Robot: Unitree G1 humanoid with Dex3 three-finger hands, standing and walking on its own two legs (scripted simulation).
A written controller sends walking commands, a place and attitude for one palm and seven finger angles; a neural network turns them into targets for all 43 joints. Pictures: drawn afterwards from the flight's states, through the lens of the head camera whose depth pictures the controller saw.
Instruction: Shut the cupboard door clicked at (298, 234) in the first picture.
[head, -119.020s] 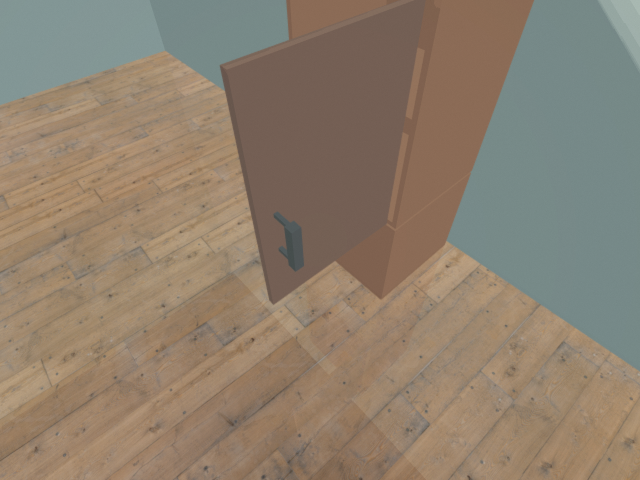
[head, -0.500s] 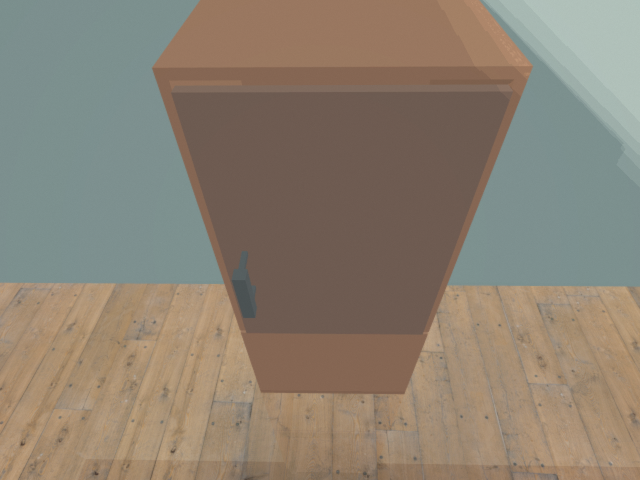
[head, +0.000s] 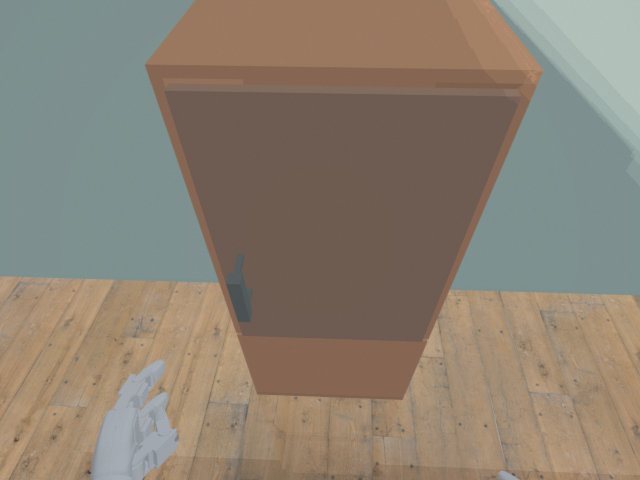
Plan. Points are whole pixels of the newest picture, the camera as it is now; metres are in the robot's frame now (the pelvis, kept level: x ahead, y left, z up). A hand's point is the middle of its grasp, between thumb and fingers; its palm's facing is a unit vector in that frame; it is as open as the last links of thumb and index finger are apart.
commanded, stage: raise the hand and make a fist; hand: left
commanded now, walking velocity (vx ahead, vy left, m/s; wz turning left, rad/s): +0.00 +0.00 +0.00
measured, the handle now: (242, 288) +0.45 +0.16 -0.10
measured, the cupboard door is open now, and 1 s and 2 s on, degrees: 0 0 0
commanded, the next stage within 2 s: bring the fist close to the handle in 1.74 s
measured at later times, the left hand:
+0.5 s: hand (218, 461) +0.17 +0.13 -0.05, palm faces -0.11 -0.99 -0.06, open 4.9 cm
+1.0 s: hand (184, 454) +0.18 +0.18 -0.06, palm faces -0.03 -1.00 -0.01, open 3.2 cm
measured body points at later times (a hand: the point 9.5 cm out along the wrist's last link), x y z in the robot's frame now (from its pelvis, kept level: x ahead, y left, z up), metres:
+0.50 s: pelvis -0.05 -0.05 -0.13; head +0.03 -0.07 +0.32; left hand +0.17 +0.19 -0.04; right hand +0.18 -0.27 -0.21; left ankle +0.03 +0.09 -0.73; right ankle -0.04 -0.12 -0.73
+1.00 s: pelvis -0.05 +0.00 -0.11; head +0.03 +0.02 +0.33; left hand +0.17 +0.23 -0.06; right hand +0.14 -0.25 -0.18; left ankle +0.03 +0.09 -0.73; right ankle -0.04 -0.12 -0.73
